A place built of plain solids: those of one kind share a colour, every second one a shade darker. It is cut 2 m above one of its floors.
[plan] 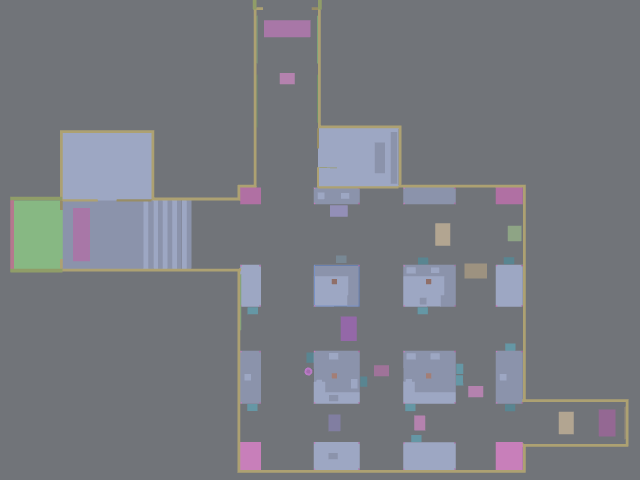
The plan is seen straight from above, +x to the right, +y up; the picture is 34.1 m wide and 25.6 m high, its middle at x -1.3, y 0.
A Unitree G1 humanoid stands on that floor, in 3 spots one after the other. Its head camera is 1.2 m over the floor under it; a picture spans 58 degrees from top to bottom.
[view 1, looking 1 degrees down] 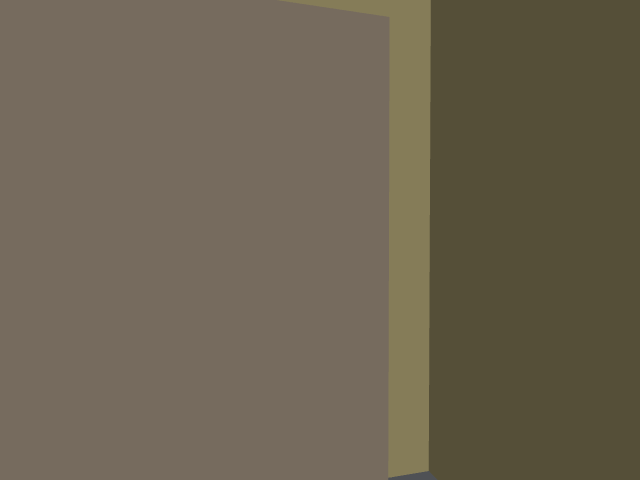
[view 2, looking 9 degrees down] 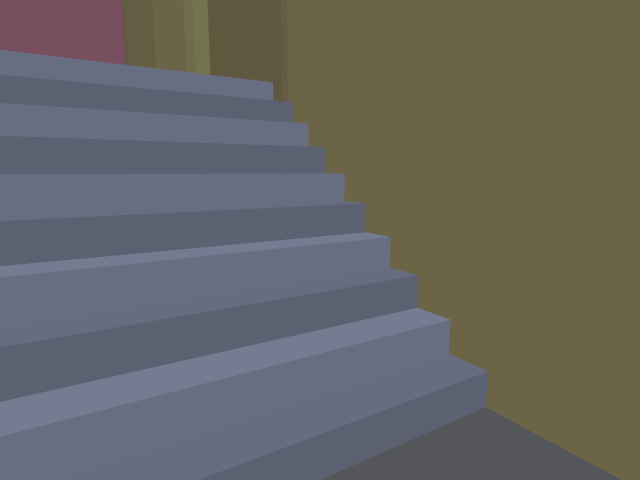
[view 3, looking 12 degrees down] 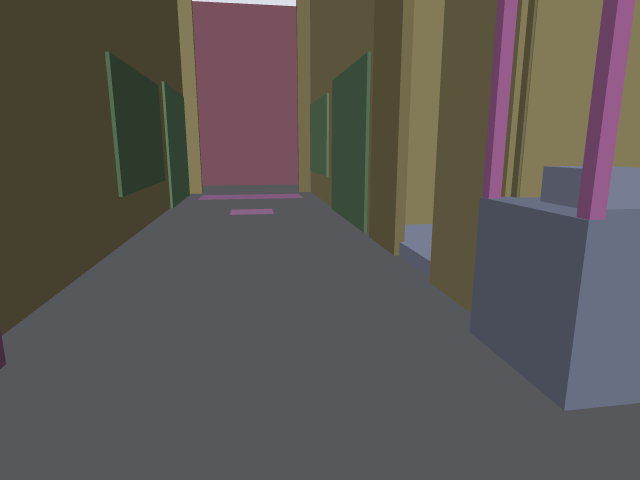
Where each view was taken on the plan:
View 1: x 13.09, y -9.76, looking -16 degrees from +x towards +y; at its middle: mdoor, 1.93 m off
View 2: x -6.86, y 0.29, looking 148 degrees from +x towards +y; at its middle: piece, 2.63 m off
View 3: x -3.04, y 0.29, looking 81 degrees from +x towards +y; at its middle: ground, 5.77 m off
